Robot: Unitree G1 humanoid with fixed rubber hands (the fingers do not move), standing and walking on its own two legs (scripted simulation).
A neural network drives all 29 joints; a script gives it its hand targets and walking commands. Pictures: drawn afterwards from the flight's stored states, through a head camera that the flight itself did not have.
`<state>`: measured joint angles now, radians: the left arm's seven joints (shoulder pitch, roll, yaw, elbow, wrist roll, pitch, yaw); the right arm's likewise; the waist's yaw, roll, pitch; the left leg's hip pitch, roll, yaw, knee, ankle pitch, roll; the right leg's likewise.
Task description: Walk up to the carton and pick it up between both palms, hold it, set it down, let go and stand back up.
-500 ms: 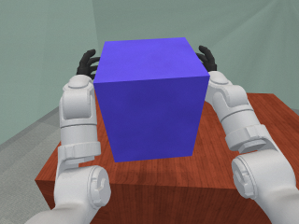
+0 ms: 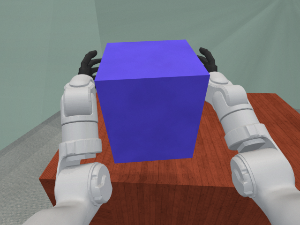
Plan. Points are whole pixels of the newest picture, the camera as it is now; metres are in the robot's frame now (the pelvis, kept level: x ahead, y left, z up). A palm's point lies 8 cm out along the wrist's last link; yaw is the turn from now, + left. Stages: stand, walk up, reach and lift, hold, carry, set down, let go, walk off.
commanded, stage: hold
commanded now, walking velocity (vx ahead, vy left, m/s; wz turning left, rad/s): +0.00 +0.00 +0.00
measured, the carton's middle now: (150, 101) +0.37 +0.00 +0.24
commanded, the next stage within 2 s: set down in 1.20 s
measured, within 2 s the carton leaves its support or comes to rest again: neither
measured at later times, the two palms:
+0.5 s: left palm (87, 86) +0.37 +0.16 +0.28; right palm (204, 79) +0.38 -0.14 +0.29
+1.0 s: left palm (85, 77) +0.36 +0.16 +0.31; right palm (207, 76) +0.37 -0.14 +0.30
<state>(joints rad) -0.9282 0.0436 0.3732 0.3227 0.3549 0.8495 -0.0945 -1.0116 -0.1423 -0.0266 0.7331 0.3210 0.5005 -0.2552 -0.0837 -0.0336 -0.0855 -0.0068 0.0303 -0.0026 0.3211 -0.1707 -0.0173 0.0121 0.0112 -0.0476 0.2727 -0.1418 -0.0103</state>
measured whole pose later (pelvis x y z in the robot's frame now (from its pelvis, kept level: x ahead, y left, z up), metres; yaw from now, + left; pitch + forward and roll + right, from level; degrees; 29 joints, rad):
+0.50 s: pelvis +0.02 +0.00 +0.00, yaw +1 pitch -9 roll -1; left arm -0.79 0.04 0.30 0.13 0.33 0.88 -0.09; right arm -0.91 -0.16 0.05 0.58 0.40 0.50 -0.29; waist -0.13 -0.06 -0.07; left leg 0.03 0.03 -0.02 0.34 -0.21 -0.02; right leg 0.08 0.02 -0.06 0.24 -0.16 -0.01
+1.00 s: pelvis +0.00 +0.00 +0.00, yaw +0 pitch -8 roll +0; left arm -1.00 0.06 0.41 0.43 0.36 0.81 -0.10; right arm -1.06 -0.13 -0.07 0.81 0.27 0.49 -0.24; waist -0.07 -0.03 -0.09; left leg -0.02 0.03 -0.01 0.31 -0.16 -0.02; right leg 0.00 0.01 -0.05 0.27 -0.14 -0.02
